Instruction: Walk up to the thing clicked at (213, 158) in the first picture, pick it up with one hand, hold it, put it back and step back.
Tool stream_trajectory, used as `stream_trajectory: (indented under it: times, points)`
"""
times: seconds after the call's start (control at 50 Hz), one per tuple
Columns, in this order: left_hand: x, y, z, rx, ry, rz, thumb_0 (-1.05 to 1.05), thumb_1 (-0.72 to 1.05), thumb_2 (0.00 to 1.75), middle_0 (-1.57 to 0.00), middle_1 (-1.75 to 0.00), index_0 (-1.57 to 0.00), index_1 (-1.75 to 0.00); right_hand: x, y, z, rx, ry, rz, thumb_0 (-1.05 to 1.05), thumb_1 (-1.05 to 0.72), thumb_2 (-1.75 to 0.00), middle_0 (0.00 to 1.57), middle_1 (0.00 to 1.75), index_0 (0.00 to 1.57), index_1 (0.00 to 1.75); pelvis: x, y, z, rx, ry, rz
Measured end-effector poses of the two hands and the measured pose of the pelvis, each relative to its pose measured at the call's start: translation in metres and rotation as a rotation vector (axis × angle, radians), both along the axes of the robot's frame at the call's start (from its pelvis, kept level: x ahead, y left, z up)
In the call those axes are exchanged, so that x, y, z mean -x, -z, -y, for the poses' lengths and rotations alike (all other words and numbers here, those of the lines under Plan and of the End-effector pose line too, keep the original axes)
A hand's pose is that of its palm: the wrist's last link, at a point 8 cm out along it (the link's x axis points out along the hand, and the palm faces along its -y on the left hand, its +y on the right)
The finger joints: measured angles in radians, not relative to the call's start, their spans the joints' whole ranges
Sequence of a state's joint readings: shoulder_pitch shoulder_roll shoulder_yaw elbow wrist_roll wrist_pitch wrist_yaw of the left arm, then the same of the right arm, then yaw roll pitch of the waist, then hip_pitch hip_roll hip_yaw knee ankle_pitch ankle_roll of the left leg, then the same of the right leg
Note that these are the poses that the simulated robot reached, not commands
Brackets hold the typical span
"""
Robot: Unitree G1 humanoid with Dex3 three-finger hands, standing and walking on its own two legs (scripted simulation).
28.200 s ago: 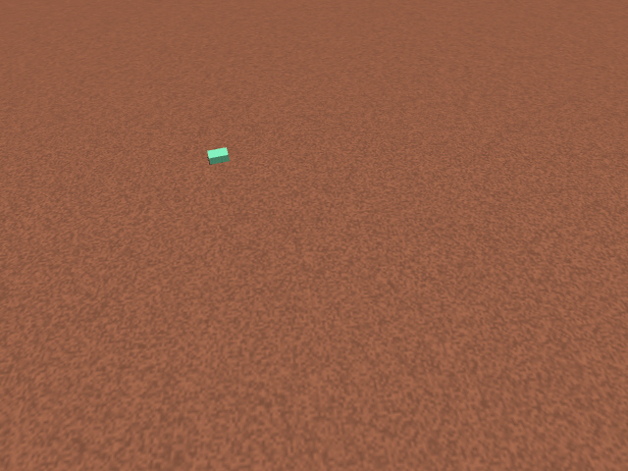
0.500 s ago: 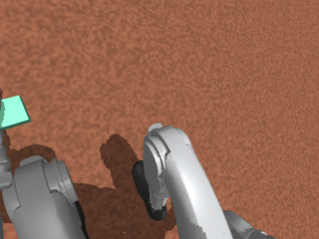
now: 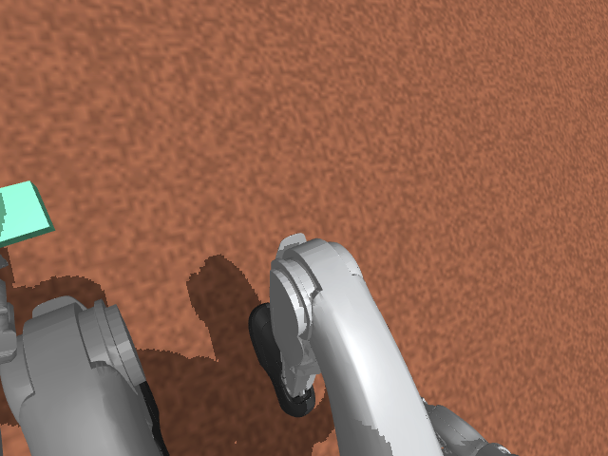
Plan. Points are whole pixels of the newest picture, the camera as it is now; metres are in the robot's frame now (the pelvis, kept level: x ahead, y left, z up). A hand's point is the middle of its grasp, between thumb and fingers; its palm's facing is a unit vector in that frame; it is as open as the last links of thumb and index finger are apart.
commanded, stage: withdraw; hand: left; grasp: from above
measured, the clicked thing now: (0, 218) +0.43 +0.28 -0.29
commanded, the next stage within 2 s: home in 0.96 s
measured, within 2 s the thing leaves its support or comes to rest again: neither
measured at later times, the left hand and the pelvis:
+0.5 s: hand out of the picture +0.42 +0.32 -0.10, palm faces -0.35 -0.05 -0.94, open 14.0 cm; pelvis +0.00 +0.00 +0.03, yaw +5 degrees
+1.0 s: hand out of the picture +0.41 +0.31 -0.16, palm faces -0.34 -0.07 -0.94, open 13.9 cm; pelvis -0.01 -0.01 +0.02, yaw +7 degrees
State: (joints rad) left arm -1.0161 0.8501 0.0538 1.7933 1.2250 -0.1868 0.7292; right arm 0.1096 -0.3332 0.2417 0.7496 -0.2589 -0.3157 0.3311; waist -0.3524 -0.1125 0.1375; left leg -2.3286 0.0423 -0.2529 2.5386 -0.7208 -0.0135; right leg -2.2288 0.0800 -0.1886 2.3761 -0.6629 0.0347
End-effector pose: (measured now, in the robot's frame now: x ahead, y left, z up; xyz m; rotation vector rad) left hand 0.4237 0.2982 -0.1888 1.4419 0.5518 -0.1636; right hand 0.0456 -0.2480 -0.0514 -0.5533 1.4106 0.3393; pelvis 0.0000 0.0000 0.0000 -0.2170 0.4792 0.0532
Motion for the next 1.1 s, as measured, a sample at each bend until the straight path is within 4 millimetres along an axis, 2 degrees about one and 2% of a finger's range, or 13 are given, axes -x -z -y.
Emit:
stream_trajectory:
  times: [0.14, 0.24, 0.3, 0.4, 0.48, 0.56, 0.66, 0.76, 0.84, 0.92, 1.0, 1.1]
  points:
    - [-0.002, 0.000, -0.002, -0.008, -0.018, 0.007, 0.00, -0.49, 0.97, -0.07, -1.03, -0.09, -1.01, -0.001, -0.002, 0.000, 0.002, 0.002, -0.002, 0.00, -0.90, -0.90, 0.19, 0.30, 0.20, 0.30, -0.001, 0.000, -0.001, 0.004, -0.001, -0.006]
    - [-0.008, -0.018, -0.006, -0.016, -0.017, 0.076, 0.00, -0.49, 0.97, -0.08, -1.02, -0.09, -1.00, -0.005, 0.004, 0.001, -0.016, 0.020, -0.006, 0.00, -0.91, -0.90, 0.20, 0.30, 0.20, 0.30, -0.004, -0.001, 0.000, -0.004, -0.007, -0.025]
    - [-0.011, -0.041, -0.007, -0.028, -0.014, 0.122, 0.00, -0.50, 0.98, -0.08, -1.02, -0.09, -1.00, -0.014, 0.010, 0.003, -0.034, 0.058, 0.017, 0.00, -0.91, -0.90, 0.20, 0.30, 0.20, 0.30, -0.007, -0.003, 0.001, -0.011, -0.012, -0.050]
    - [-0.006, -0.097, -0.012, -0.091, -0.030, 0.171, 0.00, -0.50, 0.99, -0.08, -1.02, -0.09, -1.00, -0.038, 0.022, 0.005, -0.079, 0.140, 0.083, 0.00, -0.91, -0.90, 0.20, 0.30, 0.20, 0.30, -0.008, -0.014, 0.002, -0.039, -0.027, -0.091]
    - [0.003, -0.136, -0.016, -0.134, -0.067, 0.104, 0.00, -0.51, 1.00, -0.08, -1.02, -0.09, -1.01, -0.059, 0.024, 0.006, -0.105, 0.181, 0.148, 0.00, -0.91, -0.90, 0.20, 0.30, 0.20, 0.30, -0.003, -0.028, 0.003, -0.069, -0.042, -0.099]
    - [0.013, -0.157, -0.010, -0.103, -0.082, 0.006, -0.01, -0.51, 1.01, -0.08, -1.03, -0.08, -1.02, -0.071, 0.017, 0.008, -0.100, 0.190, 0.195, 0.00, -0.91, -0.90, 0.19, 0.30, 0.20, 0.30, 0.005, -0.042, 0.007, -0.092, -0.059, -0.093]
    - [0.023, -0.154, 0.010, -0.032, -0.010, -0.090, -0.01, -0.50, 1.02, -0.09, -1.03, -0.08, -1.03, -0.069, 0.003, 0.018, -0.028, 0.175, 0.200, 0.00, -0.91, -0.90, 0.19, 0.30, 0.20, 0.30, 0.012, -0.054, 0.012, -0.107, -0.078, -0.081]
    - [0.030, -0.129, 0.025, 0.017, 0.080, -0.103, 0.00, -0.49, 1.01, -0.10, -1.03, -0.10, -1.02, -0.055, -0.007, 0.032, 0.075, 0.156, 0.169, 0.00, -0.91, -0.90, 0.20, 0.30, 0.20, 0.30, 0.014, -0.050, 0.015, -0.107, -0.082, -0.079]
    - [0.030, -0.101, 0.021, 0.015, 0.106, -0.071, 0.00, -0.47, 0.99, -0.10, -1.02, -0.11, -1.00, -0.042, -0.007, 0.042, 0.147, 0.154, 0.151, 0.00, -0.90, -0.90, 0.20, 0.30, 0.20, 0.30, 0.012, -0.036, 0.016, -0.105, -0.078, -0.074]
    - [0.024, -0.082, 0.006, -0.014, 0.073, -0.005, 0.00, -0.47, 0.99, -0.10, -1.01, -0.11, -0.99, -0.029, 0.002, 0.043, 0.177, 0.161, 0.119, 0.00, -0.90, -0.90, 0.19, 0.30, 0.20, 0.30, 0.010, -0.022, 0.013, -0.097, -0.073, -0.072]
    - [0.010, -0.088, -0.010, -0.066, 0.028, 0.097, 0.00, -0.48, 0.98, -0.10, -1.00, -0.11, -0.98, -0.018, 0.016, 0.033, 0.152, 0.193, 0.068, 0.00, -0.90, -0.90, 0.19, 0.30, 0.20, 0.30, 0.006, -0.016, 0.009, -0.091, -0.071, -0.095]
    - [-0.004, -0.120, -0.021, -0.109, -0.033, 0.122, 0.00, -0.47, 0.97, -0.12, -0.97, -0.13, -0.95, -0.020, 0.028, 0.012, 0.067, 0.246, 0.031, 0.00, -0.91, -0.90, 0.20, 0.30, 0.20, 0.30, -0.002, -0.025, 0.003, -0.087, -0.072, -0.136]
